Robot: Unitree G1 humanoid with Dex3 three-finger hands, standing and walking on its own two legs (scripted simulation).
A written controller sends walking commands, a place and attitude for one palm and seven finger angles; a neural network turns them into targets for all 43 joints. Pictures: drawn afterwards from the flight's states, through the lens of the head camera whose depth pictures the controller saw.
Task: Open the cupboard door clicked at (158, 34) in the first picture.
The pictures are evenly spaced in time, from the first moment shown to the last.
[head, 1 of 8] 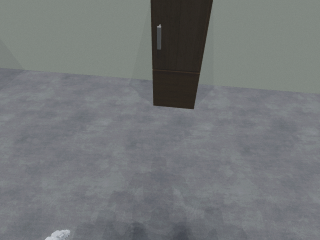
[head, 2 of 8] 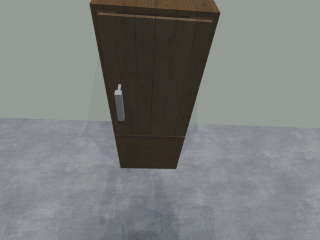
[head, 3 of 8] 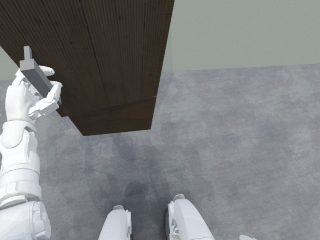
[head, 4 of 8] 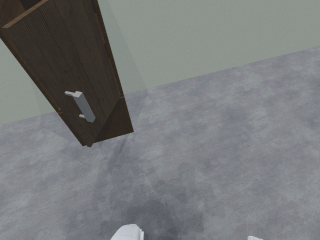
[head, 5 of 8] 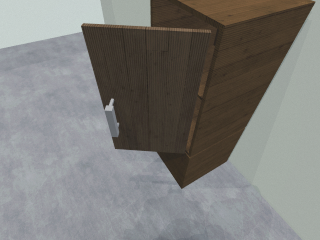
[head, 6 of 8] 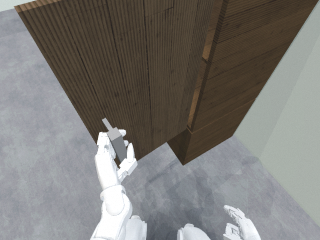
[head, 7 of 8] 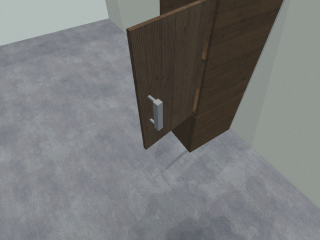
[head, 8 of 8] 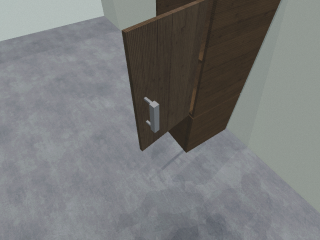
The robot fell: no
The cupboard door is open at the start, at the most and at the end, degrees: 0 101 100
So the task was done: yes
